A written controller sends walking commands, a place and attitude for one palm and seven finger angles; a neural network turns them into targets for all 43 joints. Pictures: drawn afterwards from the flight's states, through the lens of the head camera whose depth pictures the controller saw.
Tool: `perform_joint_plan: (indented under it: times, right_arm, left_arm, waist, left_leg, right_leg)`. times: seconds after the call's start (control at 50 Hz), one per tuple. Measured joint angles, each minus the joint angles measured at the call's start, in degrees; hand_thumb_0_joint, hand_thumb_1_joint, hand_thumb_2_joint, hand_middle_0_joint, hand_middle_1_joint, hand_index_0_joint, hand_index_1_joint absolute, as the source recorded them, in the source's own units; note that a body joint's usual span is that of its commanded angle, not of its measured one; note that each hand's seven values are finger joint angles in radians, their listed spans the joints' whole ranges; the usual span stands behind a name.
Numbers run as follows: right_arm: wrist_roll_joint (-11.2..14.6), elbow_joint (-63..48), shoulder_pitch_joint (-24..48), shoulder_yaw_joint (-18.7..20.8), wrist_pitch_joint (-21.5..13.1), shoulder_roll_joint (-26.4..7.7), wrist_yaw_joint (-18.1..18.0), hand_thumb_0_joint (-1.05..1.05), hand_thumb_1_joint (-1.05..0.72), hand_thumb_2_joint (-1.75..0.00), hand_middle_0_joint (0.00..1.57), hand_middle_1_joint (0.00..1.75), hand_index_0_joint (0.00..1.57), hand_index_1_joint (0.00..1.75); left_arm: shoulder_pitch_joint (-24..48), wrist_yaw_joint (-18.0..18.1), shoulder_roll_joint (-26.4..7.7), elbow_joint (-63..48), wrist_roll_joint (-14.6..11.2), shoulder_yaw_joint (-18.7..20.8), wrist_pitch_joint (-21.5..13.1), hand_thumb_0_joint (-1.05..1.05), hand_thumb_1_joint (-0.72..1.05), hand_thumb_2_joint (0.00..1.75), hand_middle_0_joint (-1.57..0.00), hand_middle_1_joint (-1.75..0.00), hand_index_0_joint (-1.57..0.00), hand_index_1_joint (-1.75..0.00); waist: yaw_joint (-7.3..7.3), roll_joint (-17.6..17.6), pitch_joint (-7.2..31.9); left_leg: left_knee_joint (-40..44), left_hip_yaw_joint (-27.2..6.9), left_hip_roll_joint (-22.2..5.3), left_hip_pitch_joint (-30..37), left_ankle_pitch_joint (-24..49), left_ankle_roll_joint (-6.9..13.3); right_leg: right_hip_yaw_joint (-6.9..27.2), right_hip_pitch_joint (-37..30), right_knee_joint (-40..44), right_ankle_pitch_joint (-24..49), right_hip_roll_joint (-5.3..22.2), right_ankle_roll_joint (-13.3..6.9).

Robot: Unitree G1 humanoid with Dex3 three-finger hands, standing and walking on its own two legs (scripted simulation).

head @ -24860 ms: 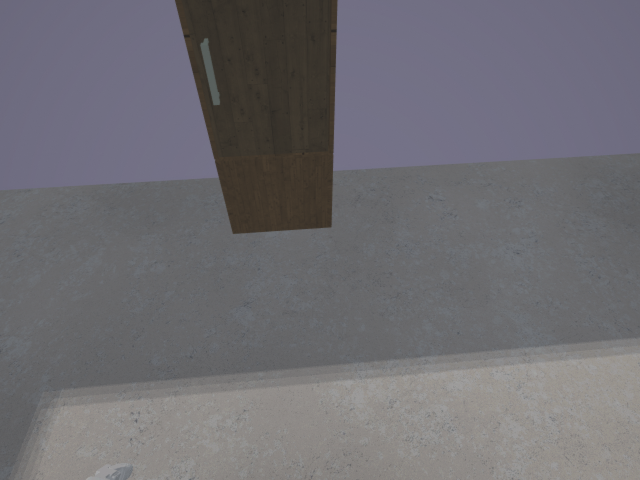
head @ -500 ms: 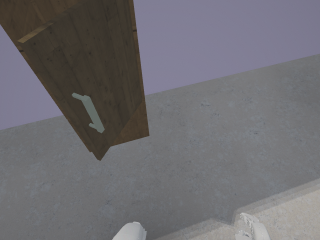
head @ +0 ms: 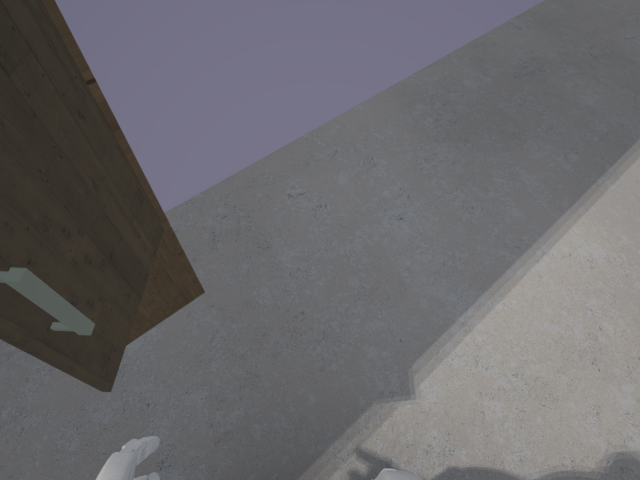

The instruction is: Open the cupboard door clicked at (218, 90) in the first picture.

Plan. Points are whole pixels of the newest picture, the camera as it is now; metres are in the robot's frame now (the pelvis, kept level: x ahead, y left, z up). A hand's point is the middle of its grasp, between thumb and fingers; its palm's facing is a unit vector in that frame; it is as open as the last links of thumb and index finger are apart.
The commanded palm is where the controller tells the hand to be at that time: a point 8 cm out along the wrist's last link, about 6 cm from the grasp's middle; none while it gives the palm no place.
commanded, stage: walk to a spot facing it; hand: left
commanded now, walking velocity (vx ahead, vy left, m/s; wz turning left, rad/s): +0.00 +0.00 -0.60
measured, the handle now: (41, 305) +0.32 +0.39 -0.03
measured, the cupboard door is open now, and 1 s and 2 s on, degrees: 47 47 47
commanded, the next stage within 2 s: turn to face it in 1.80 s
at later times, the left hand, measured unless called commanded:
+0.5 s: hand (221, 425) +0.20 +0.15 -0.16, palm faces -0.30 -0.94 -0.17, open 7.4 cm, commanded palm none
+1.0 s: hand (322, 349) +0.32 +0.01 -0.16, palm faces -0.53 -0.83 -0.20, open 7.3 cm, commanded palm none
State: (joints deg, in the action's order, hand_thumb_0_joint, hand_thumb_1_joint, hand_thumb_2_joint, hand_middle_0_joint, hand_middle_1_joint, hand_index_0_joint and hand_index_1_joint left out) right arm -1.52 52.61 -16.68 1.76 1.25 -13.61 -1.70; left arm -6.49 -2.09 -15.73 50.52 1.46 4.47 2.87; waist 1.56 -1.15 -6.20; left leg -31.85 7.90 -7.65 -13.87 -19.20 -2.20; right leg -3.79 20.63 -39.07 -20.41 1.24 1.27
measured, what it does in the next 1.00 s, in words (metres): walks ahead, turning right: right foot, then left foot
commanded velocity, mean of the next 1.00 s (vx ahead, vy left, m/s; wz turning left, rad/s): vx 0.25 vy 0.00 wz -0.53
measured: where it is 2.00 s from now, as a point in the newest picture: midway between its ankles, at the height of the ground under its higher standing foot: (460, 349)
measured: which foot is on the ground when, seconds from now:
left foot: down 0.00-0.02, up 0.04-0.32, down 0.34-0.72, up 0.74-1.00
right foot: up 0.00-0.00, down 0.02-0.34, up 0.36-0.70, down 0.72-1.00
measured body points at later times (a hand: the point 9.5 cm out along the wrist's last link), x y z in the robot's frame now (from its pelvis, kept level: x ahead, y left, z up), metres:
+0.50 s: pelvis +0.05 +0.00 +0.01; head +0.09 +0.00 +0.45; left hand +0.22 +0.20 -0.14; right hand +0.00 -0.23 -0.13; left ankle +0.07 +0.12 -0.73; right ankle +0.00 -0.12 -0.66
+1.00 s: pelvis +0.19 -0.13 +0.01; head +0.22 -0.16 +0.46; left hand +0.35 +0.05 -0.14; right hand +0.13 -0.39 -0.13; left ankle +0.35 -0.05 -0.68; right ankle +0.09 -0.17 -0.73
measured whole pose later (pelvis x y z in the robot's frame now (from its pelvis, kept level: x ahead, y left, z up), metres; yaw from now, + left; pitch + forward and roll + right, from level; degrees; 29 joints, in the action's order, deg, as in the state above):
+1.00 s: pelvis +0.19 -0.13 +0.01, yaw -34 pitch +1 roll +0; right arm -1.1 52.9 -8.7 3.2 -0.6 -11.6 0.5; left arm -16.1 -0.9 -10.4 57.5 1.5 3.5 -2.8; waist 0.5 -0.2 -3.8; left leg -51.3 2.4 -6.7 -33.8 -13.1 -4.2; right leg -1.1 6.3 -22.0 -17.0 -2.7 -3.6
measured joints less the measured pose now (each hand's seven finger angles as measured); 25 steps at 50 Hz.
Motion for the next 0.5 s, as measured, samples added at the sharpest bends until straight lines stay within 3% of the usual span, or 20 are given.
perform_joint_plan:
  times: [0.02,0.04,0.08,0.12,0.16,0.22,0.3,0.34,0.4,0.44,0.5]
  right_arm:
    - [0.22,0.06,-0.94,0.23,0.19,-0.38,0.15,0.01,-0.91,-0.9,0.2,0.3,0.2,0.3]
    - [0.5,0.34,-1.25,0.45,0.57,-0.81,0.27,0.01,-0.91,-0.9,0.2,0.3,0.2,0.3]
    - [0.86,1.26,0.05,1.0,1.79,-2.12,-0.02,0.01,-0.91,-0.9,0.2,0.3,0.2,0.3]
    - [1.11,1.74,1.35,1.3,2.29,-2.35,-0.39,0.01,-0.91,-0.9,0.2,0.3,0.2,0.3]
    - [1.27,1.46,2.38,1.4,2.32,-1.94,-0.41,0.01,-0.91,-0.9,0.2,0.3,0.2,0.3]
    - [1.32,0.3,3.52,1.34,1.96,-0.84,-0.16,0.01,-0.91,-0.9,0.2,0.3,0.2,0.3]
    - [1.22,-1.43,4.34,0.85,0.86,0.79,0.19,0.01,-0.91,-0.9,0.2,0.3,0.2,0.3]
    - [0.71,-2.32,3.32,0.33,-0.5,1.0,0.33,0.01,-0.91,-0.9,0.2,0.3,0.2,0.3]
    - [-0.32,-2.1,1.76,-0.63,-1.94,2.44,0.32,0.01,-0.91,-0.9,0.2,0.3,0.2,0.3]
    - [-0.53,-1.59,-0.07,-1.16,-2.36,3.33,0.36,0.01,-0.91,-0.9,0.2,0.3,0.2,0.3]
    - [-0.48,-0.23,-2.52,-1.4,-2.87,3.87,0.26,0.01,-0.91,-0.9,0.2,0.3,0.2,0.3]
  left_arm:
    - [0.12,-0.01,-0.13,-0.5,0.02,-0.32,-0.48,0.01,0.91,0.9,-0.2,-0.29,-0.19,-0.3]
    - [0.26,0.28,-0.14,-0.79,0.14,-0.42,-1.21,0.01,0.91,0.9,-0.2,-0.29,-0.19,-0.3]
    - [1.13,1.21,1.14,-0.64,0.02,-0.84,-1.84,0.01,0.91,0.9,-0.2,-0.29,-0.19,-0.3]
    - [1.15,2.03,2.03,-0.71,-0.01,-1.1,-1.83,0.01,0.91,0.9,-0.2,-0.3,-0.2,-0.3]
    - [0.73,2.52,2.65,-0.56,0.01,-1.24,-1.54,0.01,0.9,0.9,-0.2,-0.3,-0.2,-0.3]
    - [-0.22,2.51,3.34,-0.07,0.23,-1.47,-0.92,0.01,0.9,0.9,-0.2,-0.3,-0.2,-0.3]
    - [-1.52,2.02,3.88,0.5,0.35,-1.38,-0.28,0.01,0.9,0.9,-0.2,-0.3,-0.2,-0.3]
    - [-2.7,1.62,4.2,0.57,0.08,-1.17,0.26,0.01,0.9,0.9,-0.2,-0.3,-0.2,-0.3]
    - [-3.38,0.59,3.55,1.4,0.42,-0.35,0.78,0.01,0.9,0.9,-0.2,-0.3,-0.2,-0.3]
    - [-3.51,-0.27,3.04,1.8,0.72,0.26,0.45,0.01,0.9,0.9,-0.2,-0.3,-0.2,-0.3]
    - [-3.52,-1.12,2.93,1.69,0.76,0.58,-0.09,0.01,0.9,0.9,-0.2,-0.3,-0.2,-0.3]
  waist:
    - [0.24,0.25,0.43]
    - [0.2,0.56,0.84]
    - [0.65,-0.97,-0.33]
    - [0.9,-0.87,-0.97]
    - [0.89,-0.04,-0.95]
    - [0.78,1.14,-0.16]
    - [0.47,2.06,0.95]
    - [0.53,1.36,2.58]
    - [0.28,2.11,3.39]
    - [-0.01,2.56,3.75]
    - [-0.6,2.21,3.96]
  left_leg:
    - [-2.34,0.7,-0.13,-0.73,-1.43,-0.49]
    - [-6.88,0.89,-0.06,-2.42,-4.91,-0.98]
    - [-18.02,-2.63,0.61,-6.31,-10.76,-1.26]
    - [-25.82,-4.58,1.97,-9.52,-11.37,-1.66]
    - [-28.02,-5.16,2.81,-11.4,-9.8,-2.1]
    - [-23.65,-5.25,3.64,-11.79,-7.09,-2.41]
    - [-11.61,-5.12,4.86,-8.34,-3.18,-2.06]
    - [-3.36,-5.21,4.54,-5.52,-0.81,-0.26]
    - [-4.02,-2.93,3.45,-4.77,0.57,2.21]
    - [-0.73,-1.44,2.83,-2.24,1.18,2.07]
    - [4.83,0.83,1.81,1.62,2.77,1.3]
  right_leg:
    - [0.0,-2.38,4.58,4.91,0.23,-0.96]
    - [0.74,-2.91,5.84,3.36,0.28,-1.65]
    - [1.72,-2.13,3.52,1.17,-1.02,-2.16]
    - [3.06,-2.77,4.03,1.73,-1.6,-2.19]
    - [4.56,-3.71,5.54,2.88,-1.91,-2.16]
    - [6.63,-4.56,7.1,3.71,-2.26,-2.06]
    - [9.09,-4.37,6.49,3.25,-3.06,-1.24]
    - [9.58,-2.53,2.87,-0.83,-4.24,-1.29]
    - [6.92,3.31,-12.57,-7.92,-3.73,-1.31]
    - [4.5,6.8,-20.86,-4.93,-2.22,-0.86]
    - [1.75,9.63,-23.21,0.02,0.36,-0.08]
